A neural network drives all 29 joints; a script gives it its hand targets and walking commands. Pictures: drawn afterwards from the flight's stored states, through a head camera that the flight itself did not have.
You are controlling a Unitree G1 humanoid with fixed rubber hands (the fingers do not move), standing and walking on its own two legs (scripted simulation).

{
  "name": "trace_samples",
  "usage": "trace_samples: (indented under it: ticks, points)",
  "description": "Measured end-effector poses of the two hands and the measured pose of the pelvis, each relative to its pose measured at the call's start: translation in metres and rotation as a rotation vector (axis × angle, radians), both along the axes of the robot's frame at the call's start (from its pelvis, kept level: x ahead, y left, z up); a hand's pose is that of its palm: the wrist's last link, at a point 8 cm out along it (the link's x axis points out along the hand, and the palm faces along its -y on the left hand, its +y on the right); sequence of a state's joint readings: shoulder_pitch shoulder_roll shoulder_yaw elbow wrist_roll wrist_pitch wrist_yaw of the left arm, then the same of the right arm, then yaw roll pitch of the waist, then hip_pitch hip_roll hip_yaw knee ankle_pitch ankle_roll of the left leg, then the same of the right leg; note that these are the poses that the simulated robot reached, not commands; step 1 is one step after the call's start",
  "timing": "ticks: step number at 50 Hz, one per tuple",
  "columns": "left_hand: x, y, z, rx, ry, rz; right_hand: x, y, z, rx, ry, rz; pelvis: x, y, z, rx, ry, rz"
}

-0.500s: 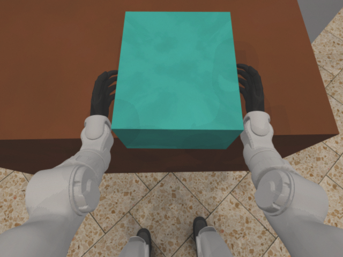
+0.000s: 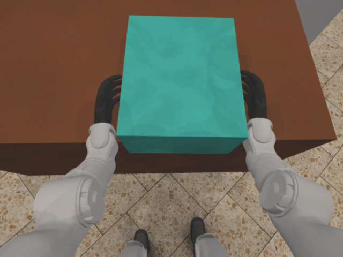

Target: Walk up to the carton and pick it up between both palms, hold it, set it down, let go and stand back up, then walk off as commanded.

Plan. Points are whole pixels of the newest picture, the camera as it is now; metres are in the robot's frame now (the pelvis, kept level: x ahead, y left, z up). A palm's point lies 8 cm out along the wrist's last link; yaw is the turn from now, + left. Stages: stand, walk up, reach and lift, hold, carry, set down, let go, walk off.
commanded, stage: reach and lift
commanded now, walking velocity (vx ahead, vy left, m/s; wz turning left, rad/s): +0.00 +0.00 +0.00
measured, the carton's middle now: (180, 87) +0.51 -0.04 -0.04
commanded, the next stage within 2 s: none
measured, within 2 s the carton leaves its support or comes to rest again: leaves its support in 1.44 s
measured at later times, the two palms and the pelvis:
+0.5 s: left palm (105, 115) +0.44 +0.14 -0.03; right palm (254, 111) +0.43 -0.21 -0.03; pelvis +0.00 +0.00 +0.00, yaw -1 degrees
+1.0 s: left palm (103, 124) +0.42 +0.14 -0.03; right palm (257, 119) +0.41 -0.21 -0.02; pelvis -0.01 +0.00 +0.00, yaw -1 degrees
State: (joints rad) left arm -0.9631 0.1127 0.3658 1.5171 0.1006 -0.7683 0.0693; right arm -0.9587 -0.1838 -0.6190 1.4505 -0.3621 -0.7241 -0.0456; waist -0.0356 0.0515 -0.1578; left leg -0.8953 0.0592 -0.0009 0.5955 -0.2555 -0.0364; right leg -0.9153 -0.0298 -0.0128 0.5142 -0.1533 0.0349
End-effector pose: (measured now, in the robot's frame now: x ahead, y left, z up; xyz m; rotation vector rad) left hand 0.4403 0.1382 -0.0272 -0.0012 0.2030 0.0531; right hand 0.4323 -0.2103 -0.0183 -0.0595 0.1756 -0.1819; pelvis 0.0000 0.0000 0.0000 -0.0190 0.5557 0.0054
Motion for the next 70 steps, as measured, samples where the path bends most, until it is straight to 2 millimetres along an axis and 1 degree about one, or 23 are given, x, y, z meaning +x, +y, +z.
trace_samples:
  ticks: [20, 33, 39, 47, 54, 65, 70]
  points:
    - [-0.001, -0.001, -0.001, 0.021, -0.018, 0.013, -0.003, 0.001, -0.007, 0.012, -0.056, 0.009, -0.001, -0.002, -0.001, -0.001, 0.043, -0.009]
    - [-0.005, 0.001, 0.0, 0.03, -0.016, 0.001, -0.005, 0.0, -0.006, 0.003, -0.041, 0.025, -0.001, -0.005, -0.003, -0.001, 0.05, -0.015]
    - [-0.009, 0.0, -0.001, 0.029, -0.005, -0.001, -0.009, 0.0, -0.006, 0.001, -0.027, 0.028, -0.002, -0.004, -0.003, -0.001, 0.048, -0.02]
    - [-0.02, 0.002, 0.0, 0.03, 0.011, 0.004, -0.019, 0.0, -0.004, -0.013, 0.004, 0.038, -0.004, -0.003, -0.003, -0.005, 0.037, -0.019]
    - [-0.032, 0.002, 0.001, 0.034, 0.031, 0.012, -0.031, 0.002, -0.003, -0.01, 0.033, 0.047, -0.01, -0.003, -0.004, -0.006, 0.019, -0.017]
    - [-0.06, 0.001, 0.004, 0.045, 0.064, 0.029, -0.054, 0.001, 0.0, -0.017, 0.069, 0.042, -0.023, -0.004, -0.008, -0.001, -0.019, -0.012]
    - [-0.073, -0.001, 0.007, 0.046, 0.076, 0.039, -0.063, 0.001, 0.005, -0.026, 0.084, 0.039, -0.029, -0.003, -0.01, 0.0, -0.042, -0.01]
